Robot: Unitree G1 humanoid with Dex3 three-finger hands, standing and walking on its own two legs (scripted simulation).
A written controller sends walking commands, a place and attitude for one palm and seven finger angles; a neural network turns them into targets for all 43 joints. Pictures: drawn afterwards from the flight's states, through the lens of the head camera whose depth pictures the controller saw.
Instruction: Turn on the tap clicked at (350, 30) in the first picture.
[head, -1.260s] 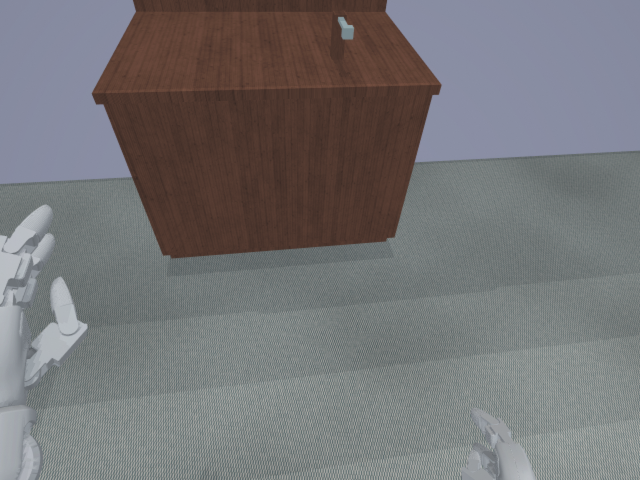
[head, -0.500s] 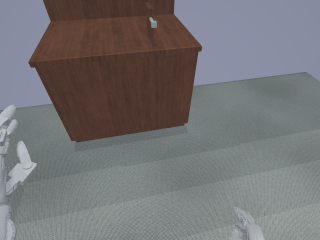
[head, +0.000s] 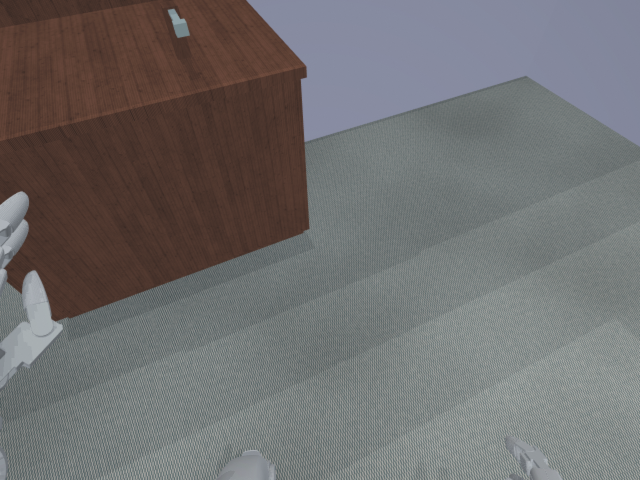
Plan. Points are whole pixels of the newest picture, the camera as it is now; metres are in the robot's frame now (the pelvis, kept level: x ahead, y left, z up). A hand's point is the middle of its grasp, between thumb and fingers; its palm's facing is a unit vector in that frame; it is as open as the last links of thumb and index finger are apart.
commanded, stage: walk to a spot facing it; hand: left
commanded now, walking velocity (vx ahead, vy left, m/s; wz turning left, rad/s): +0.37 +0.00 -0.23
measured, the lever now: (180, 28) +0.99 +0.35 +0.10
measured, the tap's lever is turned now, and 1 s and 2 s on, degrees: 0 0 0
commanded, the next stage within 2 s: turn to face it in 0.44 s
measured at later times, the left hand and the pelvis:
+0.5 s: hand (185, 151) +0.45 +0.18 +0.18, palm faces +0.27 -0.84 -0.47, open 7.4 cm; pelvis +0.18 -0.02 -0.01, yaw -12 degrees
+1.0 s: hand (228, 109) +0.55 +0.15 +0.18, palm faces +0.32 -0.85 -0.40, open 7.4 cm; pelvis +0.30 -0.07 -0.02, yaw -10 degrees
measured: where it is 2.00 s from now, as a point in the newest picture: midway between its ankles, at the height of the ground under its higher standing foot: outside the picture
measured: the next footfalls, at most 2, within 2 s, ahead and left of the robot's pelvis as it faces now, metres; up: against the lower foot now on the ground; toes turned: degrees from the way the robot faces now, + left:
left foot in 0.10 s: +0.15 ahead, +0.14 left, +0.00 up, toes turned +8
right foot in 0.56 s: +0.30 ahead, -0.17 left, +0.00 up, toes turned -23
